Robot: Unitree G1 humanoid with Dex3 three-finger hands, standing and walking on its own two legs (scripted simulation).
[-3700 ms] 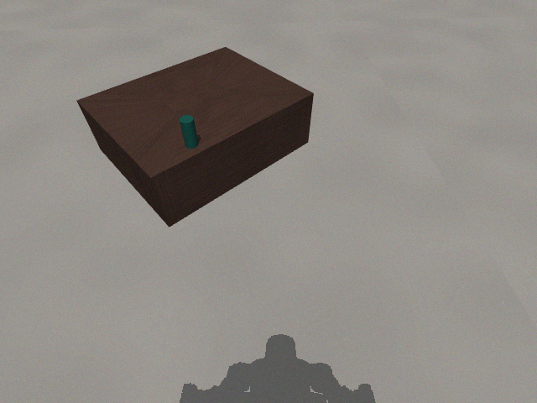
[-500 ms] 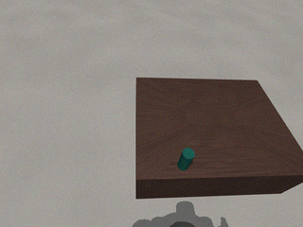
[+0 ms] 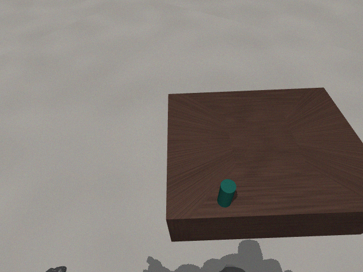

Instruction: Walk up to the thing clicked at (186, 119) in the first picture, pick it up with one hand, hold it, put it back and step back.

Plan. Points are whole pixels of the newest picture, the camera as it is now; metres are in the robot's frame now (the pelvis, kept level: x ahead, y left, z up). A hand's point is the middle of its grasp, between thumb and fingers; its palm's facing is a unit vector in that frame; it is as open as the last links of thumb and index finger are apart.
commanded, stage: walk up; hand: right
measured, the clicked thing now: (226, 193) +0.46 -0.14 -0.35
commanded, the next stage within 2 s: stand in 1.44 s
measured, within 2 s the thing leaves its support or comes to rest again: neither
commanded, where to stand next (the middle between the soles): +0.09 +0.04 m, yaw -1 degrees
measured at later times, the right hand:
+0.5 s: hand out of the picture +0.14 -0.25 -0.13, palm faces -0.03 +0.94 -0.35, open 7.4 cm
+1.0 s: hand out of the picture +0.14 -0.24 -0.13, palm faces -0.02 +0.95 -0.32, open 7.4 cm
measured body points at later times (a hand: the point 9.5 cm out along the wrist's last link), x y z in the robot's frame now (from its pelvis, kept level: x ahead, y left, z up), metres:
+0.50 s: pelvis +0.04 +0.01 +0.02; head +0.06 +0.01 +0.47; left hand +0.13 +0.32 -0.11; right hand +0.14 -0.29 -0.10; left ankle +0.01 +0.14 -0.71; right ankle +0.08 -0.14 -0.71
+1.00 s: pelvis +0.05 +0.01 +0.03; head +0.07 +0.01 +0.48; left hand +0.13 +0.32 -0.10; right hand +0.14 -0.29 -0.10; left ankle +0.01 +0.14 -0.71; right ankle +0.08 -0.14 -0.71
